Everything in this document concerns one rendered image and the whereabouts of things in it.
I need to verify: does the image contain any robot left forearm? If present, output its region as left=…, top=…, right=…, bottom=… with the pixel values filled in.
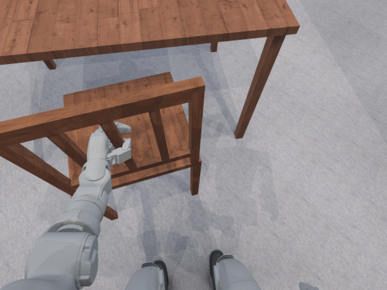
left=24, top=159, right=112, bottom=279

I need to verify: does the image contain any left robot hand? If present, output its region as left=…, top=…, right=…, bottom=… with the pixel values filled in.
left=87, top=121, right=131, bottom=167

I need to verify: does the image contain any robot left upper arm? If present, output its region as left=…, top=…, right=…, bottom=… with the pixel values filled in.
left=0, top=232, right=99, bottom=290

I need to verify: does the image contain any left robot shin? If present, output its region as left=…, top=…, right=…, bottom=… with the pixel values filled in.
left=141, top=262, right=158, bottom=268

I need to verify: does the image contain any table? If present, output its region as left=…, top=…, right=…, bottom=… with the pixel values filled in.
left=0, top=0, right=300, bottom=159

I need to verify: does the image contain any right robot thigh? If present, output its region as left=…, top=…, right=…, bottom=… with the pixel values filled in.
left=213, top=259, right=262, bottom=290

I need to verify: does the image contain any chair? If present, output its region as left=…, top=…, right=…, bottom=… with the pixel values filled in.
left=0, top=72, right=205, bottom=220

